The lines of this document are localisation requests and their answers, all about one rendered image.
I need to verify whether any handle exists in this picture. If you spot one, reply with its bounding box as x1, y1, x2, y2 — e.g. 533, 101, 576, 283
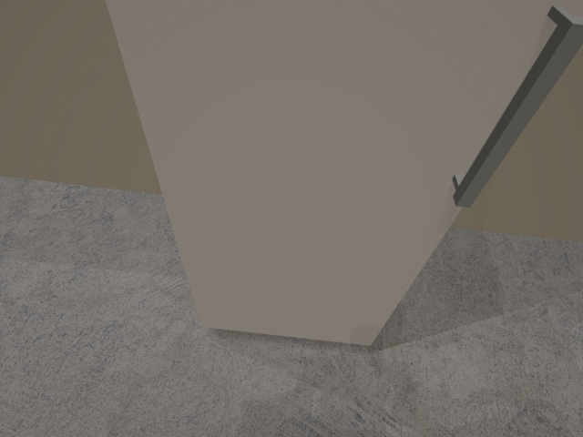
452, 5, 583, 208

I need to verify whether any fridge door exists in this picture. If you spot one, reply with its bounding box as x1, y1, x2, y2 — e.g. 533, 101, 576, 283
106, 0, 583, 346

